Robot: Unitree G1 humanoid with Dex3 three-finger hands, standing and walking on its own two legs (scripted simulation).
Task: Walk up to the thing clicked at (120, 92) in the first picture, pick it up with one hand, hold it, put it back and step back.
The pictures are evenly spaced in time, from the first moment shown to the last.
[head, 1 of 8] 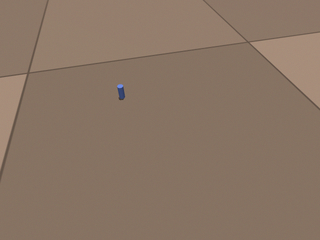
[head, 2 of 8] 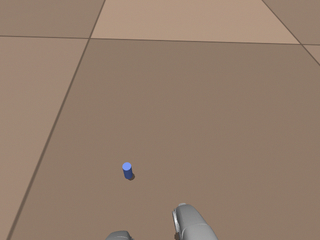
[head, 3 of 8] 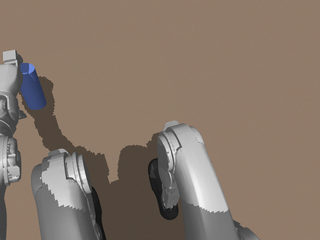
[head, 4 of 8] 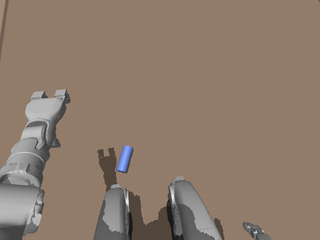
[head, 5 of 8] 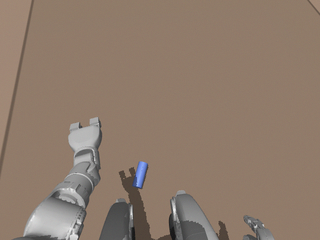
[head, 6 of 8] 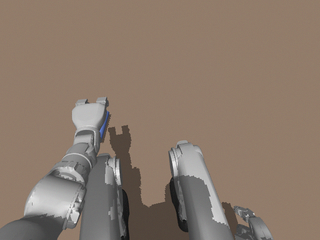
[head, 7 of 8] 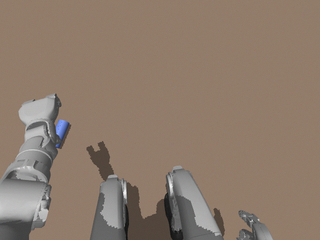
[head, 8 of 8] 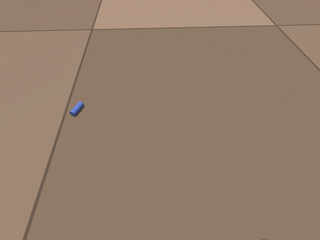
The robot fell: no
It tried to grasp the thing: yes
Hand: left
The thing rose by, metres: 0.00
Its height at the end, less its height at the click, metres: -0.04
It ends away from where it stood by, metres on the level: 0.52
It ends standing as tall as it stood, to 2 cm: no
